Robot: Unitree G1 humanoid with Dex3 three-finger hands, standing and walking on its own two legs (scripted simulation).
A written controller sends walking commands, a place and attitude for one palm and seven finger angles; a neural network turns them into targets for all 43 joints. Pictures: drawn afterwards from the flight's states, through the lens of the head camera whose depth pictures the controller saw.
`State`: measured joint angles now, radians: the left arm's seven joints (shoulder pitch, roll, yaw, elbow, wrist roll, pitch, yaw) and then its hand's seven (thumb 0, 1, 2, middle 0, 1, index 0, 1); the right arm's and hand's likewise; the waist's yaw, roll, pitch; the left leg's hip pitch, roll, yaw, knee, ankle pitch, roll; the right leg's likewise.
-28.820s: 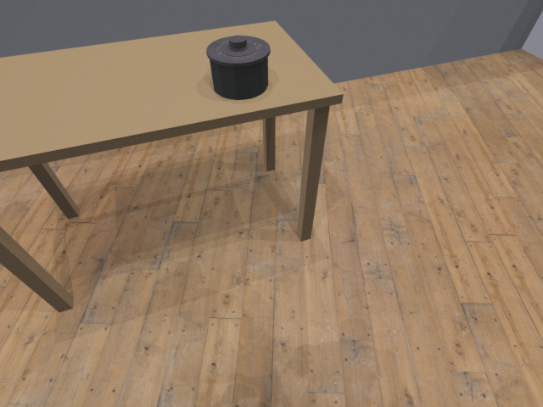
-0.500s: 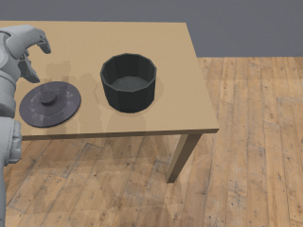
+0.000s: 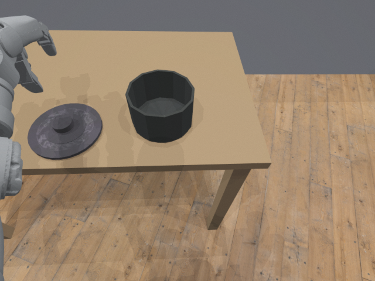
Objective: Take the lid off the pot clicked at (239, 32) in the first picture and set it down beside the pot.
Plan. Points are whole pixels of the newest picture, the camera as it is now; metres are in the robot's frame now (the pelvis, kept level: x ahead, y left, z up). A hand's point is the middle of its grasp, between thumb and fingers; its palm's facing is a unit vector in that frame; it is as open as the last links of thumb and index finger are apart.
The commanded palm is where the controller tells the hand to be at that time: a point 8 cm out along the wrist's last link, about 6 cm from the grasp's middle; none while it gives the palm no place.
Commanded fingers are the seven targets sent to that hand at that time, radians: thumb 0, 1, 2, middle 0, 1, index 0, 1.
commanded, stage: draw the hand back to the body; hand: left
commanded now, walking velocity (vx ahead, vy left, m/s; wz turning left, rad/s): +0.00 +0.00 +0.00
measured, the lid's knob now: (62, 123) +0.49 +0.29 +0.02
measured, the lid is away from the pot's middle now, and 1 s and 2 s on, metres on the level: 0.25 0.25 0.25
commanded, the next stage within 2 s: none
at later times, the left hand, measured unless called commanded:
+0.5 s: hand (12, 95) +0.43 +0.30 +0.18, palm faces -0.28 -0.06 -0.96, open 11.0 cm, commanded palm +0.40 +0.29 +0.24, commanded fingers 0.00 -0.05 0.72 -0.38 -0.80 -0.38 -0.80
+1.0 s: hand (35, 89) +0.38 +0.21 +0.23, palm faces +0.37 -0.90 -0.22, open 9.9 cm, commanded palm +0.32 +0.26 +0.23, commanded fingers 0.00 0.45 0.81 -0.28 -0.54 -0.28 -0.54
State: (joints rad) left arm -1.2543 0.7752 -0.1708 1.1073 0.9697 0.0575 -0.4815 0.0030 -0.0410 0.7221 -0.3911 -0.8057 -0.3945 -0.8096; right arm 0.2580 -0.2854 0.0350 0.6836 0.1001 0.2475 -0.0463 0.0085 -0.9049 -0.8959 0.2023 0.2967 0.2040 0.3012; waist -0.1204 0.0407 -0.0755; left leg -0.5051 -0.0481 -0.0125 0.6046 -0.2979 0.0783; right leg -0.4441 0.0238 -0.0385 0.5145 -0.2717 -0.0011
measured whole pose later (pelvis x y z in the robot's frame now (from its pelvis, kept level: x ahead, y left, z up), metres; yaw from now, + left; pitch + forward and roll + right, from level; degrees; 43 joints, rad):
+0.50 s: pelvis -0.01 +0.01 +0.00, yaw +1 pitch +7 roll -2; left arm -0.91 0.76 -0.11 0.73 0.89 0.05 -0.47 0.00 -0.04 0.72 -0.39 -0.81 -0.40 -0.81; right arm 0.20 -0.28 0.04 0.61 0.10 0.26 -0.03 0.01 -0.91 -0.90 0.20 0.30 0.20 0.30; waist -0.05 0.05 -0.05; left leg -0.41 -0.07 -0.02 0.55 -0.27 0.09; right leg -0.35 0.01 -0.04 0.48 -0.25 0.01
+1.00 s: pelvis +0.01 -0.04 +0.02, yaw -2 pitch -1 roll -1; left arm -0.35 0.44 0.32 0.19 -0.08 -0.04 0.06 0.00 0.22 0.77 -0.33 -0.66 -0.34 -0.66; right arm 0.21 -0.27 0.05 0.66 0.04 -0.01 -0.05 0.01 -0.90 -0.90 0.20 0.30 0.20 0.30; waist 0.01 0.03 0.01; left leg -0.14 -0.01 0.01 0.40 -0.25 0.02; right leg -0.11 0.06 -0.01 0.36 -0.23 -0.05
